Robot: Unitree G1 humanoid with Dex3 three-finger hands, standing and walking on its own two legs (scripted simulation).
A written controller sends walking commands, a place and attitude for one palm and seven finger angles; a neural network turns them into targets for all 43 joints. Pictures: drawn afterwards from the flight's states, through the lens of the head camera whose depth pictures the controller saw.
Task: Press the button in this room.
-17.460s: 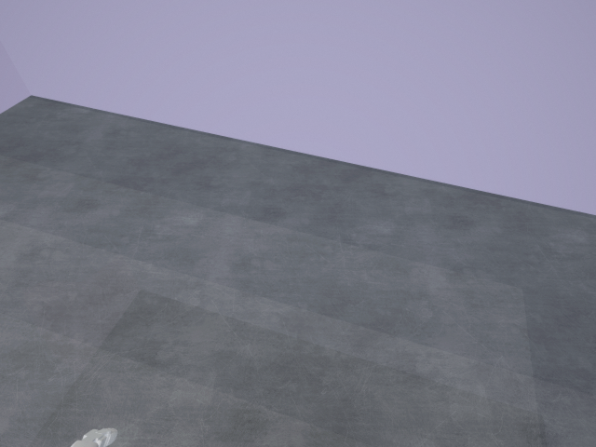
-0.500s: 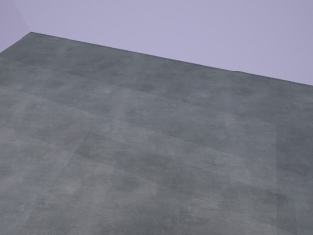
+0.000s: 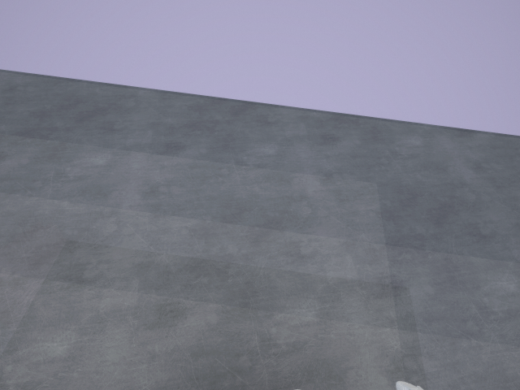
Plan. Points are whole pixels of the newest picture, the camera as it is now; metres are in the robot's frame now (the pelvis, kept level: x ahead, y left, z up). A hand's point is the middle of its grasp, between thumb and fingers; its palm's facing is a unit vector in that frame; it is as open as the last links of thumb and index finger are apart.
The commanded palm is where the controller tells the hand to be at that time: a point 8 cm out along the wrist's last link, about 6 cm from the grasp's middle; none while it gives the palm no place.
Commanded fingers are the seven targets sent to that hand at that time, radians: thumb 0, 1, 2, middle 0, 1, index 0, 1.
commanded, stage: turn or walk to find it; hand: left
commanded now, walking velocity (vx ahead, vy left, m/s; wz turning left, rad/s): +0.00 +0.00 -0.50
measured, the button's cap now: out of the picture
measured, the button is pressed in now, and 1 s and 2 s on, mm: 0 0 0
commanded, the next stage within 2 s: none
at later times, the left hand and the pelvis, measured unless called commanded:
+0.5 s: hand (196, 372) +0.17 +0.12 -0.15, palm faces -0.31 -0.91 -0.27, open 7.4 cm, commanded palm none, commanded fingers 0.00 0.90 0.90 -0.20 -0.30 -0.20 -0.30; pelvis -0.02 -0.03 +0.00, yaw -17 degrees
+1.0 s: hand (175, 387) +0.14 +0.15 -0.17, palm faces -0.44 -0.87 -0.23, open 7.4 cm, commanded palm none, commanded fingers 0.00 0.90 0.90 -0.20 -0.30 -0.20 -0.30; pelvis -0.01 -0.01 +0.00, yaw -31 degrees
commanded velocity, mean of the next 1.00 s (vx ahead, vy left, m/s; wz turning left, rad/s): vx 0.00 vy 0.00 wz -0.50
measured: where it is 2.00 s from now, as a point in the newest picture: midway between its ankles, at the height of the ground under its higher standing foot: outside the picture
